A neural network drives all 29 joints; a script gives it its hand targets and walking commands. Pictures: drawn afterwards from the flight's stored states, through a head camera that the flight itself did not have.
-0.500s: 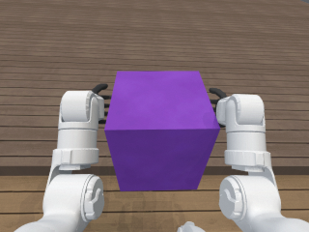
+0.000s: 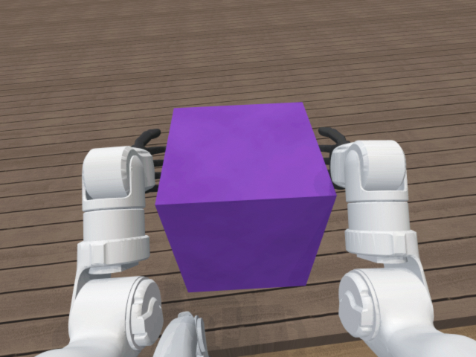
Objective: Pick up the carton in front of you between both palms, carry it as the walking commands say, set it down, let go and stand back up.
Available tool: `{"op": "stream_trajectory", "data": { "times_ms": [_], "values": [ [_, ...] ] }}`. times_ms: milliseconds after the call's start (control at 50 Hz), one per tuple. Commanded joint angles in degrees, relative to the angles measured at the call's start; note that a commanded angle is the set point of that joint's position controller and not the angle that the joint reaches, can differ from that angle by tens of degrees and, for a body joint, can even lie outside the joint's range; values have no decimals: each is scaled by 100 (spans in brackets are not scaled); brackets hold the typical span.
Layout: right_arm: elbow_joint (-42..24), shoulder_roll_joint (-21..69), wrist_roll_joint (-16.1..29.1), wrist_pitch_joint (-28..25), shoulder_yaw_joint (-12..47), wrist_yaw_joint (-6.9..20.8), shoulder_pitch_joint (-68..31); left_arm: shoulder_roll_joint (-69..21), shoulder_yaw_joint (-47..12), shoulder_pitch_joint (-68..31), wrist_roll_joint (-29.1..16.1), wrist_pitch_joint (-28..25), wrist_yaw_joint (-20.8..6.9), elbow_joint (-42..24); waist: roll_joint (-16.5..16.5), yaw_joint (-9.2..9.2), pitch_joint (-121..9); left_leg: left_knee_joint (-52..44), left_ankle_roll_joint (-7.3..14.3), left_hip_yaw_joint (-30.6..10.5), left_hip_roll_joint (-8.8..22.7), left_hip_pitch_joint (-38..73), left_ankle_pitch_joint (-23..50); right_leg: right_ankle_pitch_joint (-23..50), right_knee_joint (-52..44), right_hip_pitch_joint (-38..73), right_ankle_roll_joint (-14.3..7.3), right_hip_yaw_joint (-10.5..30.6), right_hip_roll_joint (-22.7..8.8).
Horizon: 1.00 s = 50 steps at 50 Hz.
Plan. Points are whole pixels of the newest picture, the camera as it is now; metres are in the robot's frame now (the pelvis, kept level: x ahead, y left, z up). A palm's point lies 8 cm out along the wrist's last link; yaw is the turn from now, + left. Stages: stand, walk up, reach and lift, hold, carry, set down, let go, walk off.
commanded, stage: carry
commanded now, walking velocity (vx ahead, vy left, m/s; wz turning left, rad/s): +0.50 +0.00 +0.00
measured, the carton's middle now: (242, 201) +0.37 +0.00 +0.11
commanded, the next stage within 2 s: none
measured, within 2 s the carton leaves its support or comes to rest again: neither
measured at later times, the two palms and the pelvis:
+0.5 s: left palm (148, 33) +0.66 +0.17 +0.30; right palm (299, 21) +0.65 -0.13 +0.30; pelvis +0.29 +0.02 +0.10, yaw +2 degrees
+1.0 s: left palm out of the picture +0.95 +0.15 +0.38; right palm out of the picture +0.96 -0.15 +0.37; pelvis +0.58 -0.02 +0.19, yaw +2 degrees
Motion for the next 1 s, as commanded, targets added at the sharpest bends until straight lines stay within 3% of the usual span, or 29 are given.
{"op": "stream_trajectory", "data": {
  "times_ms": [0,20,40,60,80,100,120,140,200,240,260,320,360,380,420,480,500,520,560,580,600,620,640,660,680,740,800,900,980],
  "values": [
    [-192,6385,2503,-286,2983,1045,-4249,-5881,-2874,-3827,-2325,-30,-1378,54,-1549,-388,-1671,-1643,222,868,-777,2540,468,7211,435,234,-778,-431,-595],
    [-239,6454,2553,-333,2984,1044,-4392,-5936,-2878,-3990,-2324,-47,-1357,-41,-1263,-567,-2136,-2363,189,1039,-1196,3219,409,8410,1832,810,-584,-488,-476],
    [-364,6583,2727,-378,3070,1065,-4472,-5877,-2866,-4098,-2308,-87,-1313,-238,-993,-914,-2780,-3644,105,853,-1258,4570,1147,8098,3409,595,-300,-559,-342],
    [-467,6712,2913,-424,3128,1109,-4522,-5810,-2879,-4201,-2202,-142,-1255,-348,-856,-1058,-2637,-4596,68,-717,-598,6011,1795,4840,4644,-1060,-95,38,-213],
    [-681,6644,2938,-516,3145,1112,-4569,-5954,-2876,-3958,-2187,-125,-1232,-357,1738,-633,-3350,-4508,1124,-3947,1332,8021,6364,-275,6975,-3191,298,333,920],
    [-867,6663,3005,-541,3116,1134,-4554,-5838,-2864,-3907,-2101,-163,-1159,-411,1365,-804,-4116,-4551,1625,-4391,1314,8191,5710,-246,8508,-3637,93,1501,1031],
    [-1374,6730,3082,-597,3236,1148,-4870,-5942,-2916,-4209,-2103,-171,-1105,-796,858,-707,-3775,-4511,1518,-4124,1044,7819,3526,-8,8860,-4253,-125,1467,846],
    [-1826,6813,3176,-603,3318,1159,-5244,-5953,-3004,-4465,-2113,-150,-1051,-1086,459,-599,-3223,-4574,1078,-3701,890,7385,2034,93,8702,-4611,-276,1296,573],
    [-2383,6758,3330,-526,3474,1172,-5401,-5767,-3208,-4488,-2089,-124,-884,-1621,236,-392,-2529,-5046,746,-2960,817,6804,347,51,8218,-5000,-441,1034,245],
    [-2392,6457,3213,-425,3495,1156,-5091,-5634,-3354,-4195,-2023,-97,-829,-1648,92,-453,-2389,-5166,840,-2631,831,6929,549,-424,7609,-5293,-387,710,236],
    [-2255,6310,3133,-361,3459,1160,-4843,-5580,-3403,-3997,-1966,-66,-819,-1524,56,-503,-2382,-5093,839,-2475,828,7117,1240,-299,7508,-5446,-394,541,208],
    [-1558,5882,2806,-209,3301,1240,-4205,-5477,-3482,-3667,-1913,47,-890,-1041,548,-778,-2246,-5334,1166,-2736,1184,8161,1665,-983,9207,-7314,-465,360,144],
    [-1213,5791,2727,-170,3214,1326,-4216,-5514,-3486,-3793,-1966,101,-959,-751,339,-791,-1717,-5655,1004,-2582,1159,8206,1195,-1164,9463,-8116,-481,353,-1],
    [-1086,5796,2704,-164,3154,1370,-4327,-5533,-3478,-3892,-1968,118,-978,-608,239,-612,-1406,-5828,787,-2296,899,7749,810,-1081,8909,-7943,-461,272,-107],
    [-801,5785,2691,-147,3010,1449,-4431,-5625,-3399,-4015,-2025,124,-983,-331,342,-454,-961,-6348,659,-1648,528,6775,643,-683,7873,-7247,-311,-158,-108],
    [-311,5843,2588,-142,2692,1478,-4233,-5935,-3305,-4052,-2179,108,-992,41,980,-343,-921,-6916,553,-574,289,5918,2503,-103,6003,-5295,-472,-624,-66],
    [-127,5869,2525,-151,2580,1472,-4178,-6054,-3250,-4023,-2242,94,-1007,217,991,-279,-952,-6823,446,-292,249,5744,3737,164,5267,-4497,-572,-812,91],
    [36,5899,2437,-171,2485,1468,-4073,-6154,-3158,-3983,-2294,62,-1028,394,1082,-153,-1118,-6420,356,-93,262,5862,5688,410,4721,-3830,-638,-1046,392],
    [113,5983,2310,-253,2321,1455,-4030,-6426,-3015,-3876,-2405,-37,-1100,519,1483,368,-1689,-5028,65,45,485,6523,8031,372,3777,-2766,-640,-1253,876],
    [40,6041,2271,-313,2308,1437,-4165,-6608,-3054,-3998,-2481,-114,-1138,381,1462,859,-2185,-3437,-152,303,394,6487,8257,528,2759,-1537,-584,-1093,1009],
    [-118,6010,2214,-385,2319,1408,-4276,-6780,-3125,-4204,-2644,-199,-1195,187,1029,947,-2525,-1890,-217,-29,46,5406,6135,238,2172,-211,-603,76,786],
    [-193,6216,2069,-455,2320,1359,-4199,-6696,-3333,-4664,-2783,-310,-1250,-92,-1767,328,-3133,591,-647,-452,-1276,3087,129,1267,1090,1159,-1638,4301,-1434],
    [-270,5860,1947,-485,2206,1271,-4285,-6983,-3385,-4667,-2997,-339,-1306,-74,-1506,372,-3601,1918,-387,-1806,-1232,3061,4,1392,863,993,-1746,4801,-1255],
    [-478,6037,1981,-503,2320,1211,-4355,-7051,-3500,-4911,-3159,-424,-1337,-509,-1202,307,-3342,2355,-267,-1787,-1105,2645,167,987,1159,696,-1717,4212,-1084],
    [-746,6080,1959,-536,2370,1149,-4471,-7140,-3589,-5155,-3294,-461,-1361,-909,-612,174,-2984,2288,-192,-1604,-848,2296,130,740,1306,369,-1465,3716,-1056],
    [-1250,5977,1973,-543,2549,991,-4452,-7173,-3766,-5272,-3461,-454,-1325,-1501,-422,130,-2592,1952,-14,-1346,-567,1668,-59,183,1165,141,-1258,2880,-897],
    [-1429,5949,2065,-529,2905,959,-4117,-6861,-3764,-4682,-3176,-372,-1241,-1598,-161,226,-2643,715,-90,-1192,-386,1311,-602,928,1032,644,-1365,2500,-1052],
    [-1416,5885,2202,-416,3310,994,-3973,-6219,-3716,-4005,-2698,-195,-1204,-1243,-550,277,-2444,-595,-311,-839,-127,669,240,1888,844,1049,-1443,1775,-1005],
    [-1029,5903,2342,-299,3386,1065,-4070,-5910,-3514,-3751,-2494,-77,-1266,-717,-768,283,-1950,-2092,-463,-507,-195,946,838,2461,657,960,-1181,1143,-626]
  ]
}}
